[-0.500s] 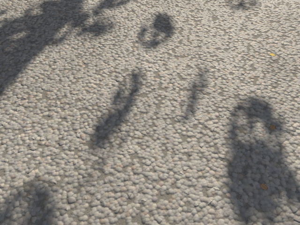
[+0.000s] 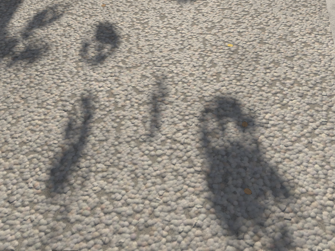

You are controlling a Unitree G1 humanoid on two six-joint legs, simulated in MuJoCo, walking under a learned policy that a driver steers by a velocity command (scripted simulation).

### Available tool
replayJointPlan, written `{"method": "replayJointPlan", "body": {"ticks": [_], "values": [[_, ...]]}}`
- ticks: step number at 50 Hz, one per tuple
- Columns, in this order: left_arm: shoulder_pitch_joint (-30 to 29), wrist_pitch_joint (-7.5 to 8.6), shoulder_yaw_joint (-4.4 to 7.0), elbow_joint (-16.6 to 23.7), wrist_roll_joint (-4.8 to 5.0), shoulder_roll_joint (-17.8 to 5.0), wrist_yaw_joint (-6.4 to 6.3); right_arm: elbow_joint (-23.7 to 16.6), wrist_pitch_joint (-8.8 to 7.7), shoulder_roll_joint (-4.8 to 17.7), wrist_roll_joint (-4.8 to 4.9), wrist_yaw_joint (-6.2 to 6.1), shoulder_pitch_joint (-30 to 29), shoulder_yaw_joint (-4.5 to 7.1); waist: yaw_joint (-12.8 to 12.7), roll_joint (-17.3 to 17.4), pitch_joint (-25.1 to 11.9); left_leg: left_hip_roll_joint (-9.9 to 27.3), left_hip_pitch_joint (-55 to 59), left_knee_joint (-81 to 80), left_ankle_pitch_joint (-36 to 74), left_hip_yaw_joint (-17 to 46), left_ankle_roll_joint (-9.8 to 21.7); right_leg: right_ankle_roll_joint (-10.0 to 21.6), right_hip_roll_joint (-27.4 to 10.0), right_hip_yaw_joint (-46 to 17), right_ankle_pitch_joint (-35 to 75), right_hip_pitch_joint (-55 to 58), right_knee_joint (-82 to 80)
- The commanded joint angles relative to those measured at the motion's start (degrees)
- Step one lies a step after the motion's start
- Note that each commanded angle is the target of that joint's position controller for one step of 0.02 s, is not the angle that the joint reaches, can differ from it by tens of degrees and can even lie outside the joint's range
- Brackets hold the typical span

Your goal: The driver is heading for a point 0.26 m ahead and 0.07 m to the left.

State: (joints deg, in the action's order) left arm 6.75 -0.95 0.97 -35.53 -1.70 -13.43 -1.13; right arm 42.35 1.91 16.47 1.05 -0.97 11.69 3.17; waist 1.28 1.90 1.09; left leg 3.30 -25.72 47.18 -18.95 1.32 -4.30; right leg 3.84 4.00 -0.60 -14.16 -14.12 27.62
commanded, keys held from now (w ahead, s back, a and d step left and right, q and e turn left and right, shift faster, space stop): q+shift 0.04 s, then w+q+shift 0.08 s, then shift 0.88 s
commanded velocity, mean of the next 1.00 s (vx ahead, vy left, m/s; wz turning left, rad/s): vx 0.08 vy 0.00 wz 0.19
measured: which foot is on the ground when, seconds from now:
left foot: up 0.00-0.20, down 0.22-1.00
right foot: down 0.00-0.22, up 0.24-0.60, down 0.62-1.00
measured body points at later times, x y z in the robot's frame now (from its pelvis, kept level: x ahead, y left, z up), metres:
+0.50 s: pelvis +0.09 +0.08 +0.01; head +0.11 +0.12 +0.45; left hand +0.18 +0.38 -0.11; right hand +0.26 -0.15 -0.09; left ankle +0.00 +0.14 -0.74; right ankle +0.18 -0.05 -0.70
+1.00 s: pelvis +0.15 +0.09 -0.01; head +0.16 +0.11 +0.44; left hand +0.25 +0.37 -0.12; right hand +0.29 -0.15 -0.13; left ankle +0.02 +0.15 -0.74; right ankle +0.22 -0.02 -0.74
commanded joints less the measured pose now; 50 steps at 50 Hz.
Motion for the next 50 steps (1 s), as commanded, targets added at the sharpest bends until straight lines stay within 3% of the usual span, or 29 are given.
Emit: {"method": "replayJointPlan", "body": {"ticks": [1, 2, 4, 6, 8, 10, 11, 12, 13, 14, 15, 16, 17, 19, 22, 27, 30, 31, 32, 33, 34, 35, 38, 39, 40, 41, 42, 44, 50], "values": [[1.9, -0.2, 4.29, 1.7, 0.44, -12.6, -0.53, -7.0, -0.99, 7.8, 0.62, 0.24, -5.7, 1.82, -4.4, -9.1, 0.0, 0.6, -2.7, 0.6, -4.2, -0.9, 1.0, 11.3, -20.0, -12.2, 10.3, 3.1, -9.6], [1.7, -0.33, 4.33, 1.6, 0.73, -12.3, -0.68, -7.1, -1.01, 7.2, 0.56, 0.4, -5.1, 1.75, -4.3, -8.5, -0.2, 0.8, -3.6, 0.8, -5.4, -1.1, 1.2, 11.5, -21.0, -12.5, 13.6, 4.9, -9.0], [4.7, 0.05, 5.14, 0.9, 1.8, -13.6, -0.67, -7.5, -1.06, 6.2, 0.96, 1.07, -4.2, 1.44, -5.7, -8.2, -2.3, 1.6, -6.3, 1.9, -6.7, -2.2, 3.0, 11.3, -23.5, -15.8, -9.6, 9.0, -13.5], [4.5, 1.43, 5.46, 0.5, 2.83, -14.0, -0.35, -8.2, -1.49, 5.9, 1.28, 1.87, -5.0, 1.41, -5.1, -8.7, -0.1, 2.5, -9.0, 0.5, -8.7, -2.0, 5.8, 9.8, -24.8, -18.3, -22.7, 10.3, -17.2], [1.7, 1.96, 5.06, 0.4, 2.65, -12.3, 0.39, -7.7, -2.11, 4.1, 0.78, 2.06, -4.4, 1.06, -3.5, -5.1, 1.9, 1.1, -3.4, -8.0, -8.6, -2.8, 7.5, 8.4, -21.4, -12.1, -10.4, 8.6, -14.8], [-1.6, 1.46, 5.0, 0.1, 3.42, -11.9, 1.08, -4.6, -2.85, 3.4, -0.17, 2.08, 3.8, 1.38, 1.4, -4.9, -2.0, -4.2, 11.3, -22.1, 3.1, -7.9, 7.8, 6.1, -16.5, -3.0, 9.3, 5.1, -5.3], [-1.4, 1.68, 4.3, 0.1, 3.39, -9.5, 1.07, -3.0, -2.97, 6.4, -0.53, 1.75, 9.2, 2.53, 3.0, -2.9, -6.2, -3.4, 22.4, -23.6, 8.4, -4.3, 8.6, 2.8, -13.3, 1.5, 14.0, -0.1, 4.4], [-2.8, 2.26, 2.63, 2.5, 0.77, -5.2, 1.35, -3.7, -3.03, 12.8, -0.49, 0.87, 13.5, 3.9, 3.3, 11.0, -9.8, 10.6, 33.4, -26.1, 25.8, 15.0, 13.1, -3.5, -7.2, 7.6, -2.7, -13.3, 23.7], [-4.7, 2.92, 2.92, 4.1, 0.43, -6.4, 1.34, -5.6, -3.49, 15.6, -1.27, 1.04, 12.3, 4.09, 3.4, 17.2, -8.6, 20.5, 34.5, -28.5, 38.3, 30.0, 24.1, -6.3, -0.7, 4.3, -22.0, -27.4, 34.0], [-3.6, 3.0, 3.78, 2.5, 1.28, -9.7, 1.74, -6.4, -3.93, 10.4, -1.35, 1.08, 11.0, 2.61, 3.7, 7.6, -8.6, 19.3, 34.2, -27.1, 42.2, 23.7, 24.5, -6.8, -4.9, -0.4, -22.8, -27.7, 39.6], [-2.6, 2.94, 3.78, 1.4, 2.05, -9.7, 2.26, -6.2, -4.14, 8.3, -1.07, 0.91, 8.5, 1.91, 2.1, 5.5, -7.2, 15.7, 33.2, -26.0, 43.0, 17.7, 21.7, -6.6, -6.1, -0.9, -18.7, -27.7, 38.9], [-2.0, 2.65, 3.76, 0.2, 1.96, -9.2, 2.25, -6.5, -3.91, 8.3, -0.58, 0.78, 6.1, 1.85, 1.1, 2.5, -5.7, 12.9, 32.2, -26.2, 41.2, 14.0, 19.0, -6.8, -7.1, -0.6, -14.8, -28.2, 36.1], [-2.3, 2.29, 3.81, -0.1, 1.63, -9.4, 2.13, -6.8, -3.62, 7.8, -0.1, 0.43, 3.9, 1.46, 0.5, 2.4, -4.0, 11.6, 30.7, -27.3, 42.4, 11.8, 17.4, -7.3, -7.9, -0.6, -10.0, -27.2, 33.2], [0.4, 1.89, 3.32, -2.1, 1.76, -7.5, 2.36, -7.0, -3.27, 7.1, -1.11, -0.29, 1.6, 0.81, -1.5, 3.7, -4.1, 8.6, 26.0, -27.7, 48.9, 6.8, 15.9, -8.1, -7.0, 0.5, -2.7, -20.2, 29.0], [-0.4, 1.79, 2.69, -2.9, 1.73, -6.3, 2.17, -6.5, -2.7, 7.4, -1.42, -0.87, 0.7, 0.76, -1.1, 4.1, -3.9, 6.3, 23.6, -27.5, 51.2, 2.7, 14.4, -8.3, -6.2, 1.7, 2.2, -14.4, 19.4], [-3.6, 1.98, 2.58, -2.1, 1.89, -6.7, 1.91, -4.1, -1.52, 7.5, -0.94, -1.0, 2.0, 0.86, 0.6, 4.7, -2.7, 8.0, 24.1, -25.4, 51.7, 4.8, 14.9, -7.0, -6.1, 1.6, 2.8, -11.9, 10.5], [-2.1, 2.61, 2.71, -2.7, 1.35, -6.5, 2.02, -3.3, -1.45, 6.2, -0.3, -0.81, 0.1, 0.5, -1.3, 3.1, -2.5, 7.5, 22.9, -21.7, 48.5, 6.1, 14.3, -4.2, -5.3, 2.2, 7.8, -6.3, 1.6], [-0.2, 3.0, 2.92, -3.2, 0.74, -7.3, 1.89, -2.7, -1.75, 6.1, -0.33, -0.69, 0.6, 0.5, -2.6, 1.4, -3.7, 5.8, 21.1, -20.0, 46.5, 5.7, 12.5, -2.7, -5.6, 1.1, 19.2, 0.2, -3.5], [1.7, 3.37, 3.81, -3.5, 0.32, -11.1, 1.29, -2.9, -2.52, 5.8, -1.73, -0.53, 2.5, 0.49, -1.7, -2.4, -7.3, 2.0, 18.3, -17.2, 39.4, 4.4, 9.5, -0.5, -9.6, -3.5, 40.4, 8.9, -1.1], [3.0, 3.28, 3.84, -4.5, 0.26, -11.4, 0.94, -2.0, -2.93, 5.1, -2.63, -0.4, 8.6, 0.41, 1.3, -7.3, -13.1, 0.3, 13.4, -15.9, 28.2, 4.6, 6.0, 5.9, -14.4, -8.2, 47.2, 18.1, 4.0], [3.4, 2.88, 3.28, -4.5, 0.82, -7.8, 0.88, -0.9, -2.84, 5.8, -2.59, -0.43, 6.1, 0.36, -1.8, -7.1, -13.3, -1.3, 11.7, -13.6, 18.5, 3.9, 3.9, 9.1, -15.9, -10.0, 46.8, 18.7, 3.8], [3.0, 2.55, 2.85, -5.1, 1.17, -6.4, 0.78, -1.7, -2.41, 5.4, -2.1, -0.39, 3.5, 0.42, -2.0, -8.6, -11.9, -2.0, 9.8, -12.0, 13.4, 3.8, 2.6, 10.2, -17.0, -11.7, 42.1, 17.5, 2.5], [-2.1, 2.77, 2.18, -5.6, 1.22, -5.7, 0.91, -1.3, -0.44, 2.0, -1.98, -0.39, 3.0, -0.05, 0.7, -10.8, -7.3, -2.8, 11.7, -13.8, -8.1, 3.8, 2.0, 9.7, -18.6, -13.0, 38.8, 9.6, -1.2], [-5.0, 2.8, 2.25, -5.4, 1.49, -5.9, 1.12, -0.1, -0.03, 1.3, -2.12, -0.27, 5.4, -0.23, 2.5, -10.1, -6.0, -2.3, 15.2, -22.7, -4.8, 3.4, 2.8, 7.2, -16.5, -10.7, 37.6, 6.8, -0.2], [-5.0, 2.71, 2.8, -5.4, 2.05, -6.9, 1.35, 1.0, 0.25, 2.9, -2.24, -0.12, 6.1, 0.05, 1.9, -7.6, -5.5, -2.4, 18.6, -27.2, 6.1, 3.3, 3.6, 4.1, -13.3, -7.5, 33.3, 4.3, 1.9], [-4.0, 3.05, 3.08, -5.0, 2.32, -7.7, 1.72, 1.5, 0.34, 6.5, -1.61, -0.08, 5.7, 0.94, -0.6, -1.6, -5.2, -1.2, 18.5, -24.4, 18.0, 3.7, 4.6, 2.2, -10.3, -4.0, 29.2, 4.1, 3.6], [-3.0, 3.43, 2.95, -5.5, 1.75, -7.6, 1.92, 1.2, 0.44, 7.2, -0.97, -0.2, 4.2, 1.12, -1.5, 0.8, -5.9, -0.4, 19.2, -22.4, 25.9, 4.1, 6.4, 0.9, -8.8, -2.7, 25.5, 3.2, 3.2], [-4.5, 3.32, 2.89, -6.7, 1.41, -7.2, 1.75, 1.3, 0.08, 5.0, -1.19, 0.06, 3.7, 0.64, -0.5, -0.5, -6.0, 1.4, 19.1, -22.6, 30.3, 5.3, 8.5, -0.5, -7.5, -1.4, 20.8, 4.5, 2.6], [-5.0, 1.61, 3.08, -9.7, 1.7, -6.7, 0.74, 3.7, -1.04, 4.8, -1.33, -0.23, 4.5, 0.8, -0.6, 0.2, -4.0, 1.0, 17.7, -23.7, 29.9, 4.6, 7.1, -0.6, -7.3, -1.2, 21.9, 7.3, 1.9]]}}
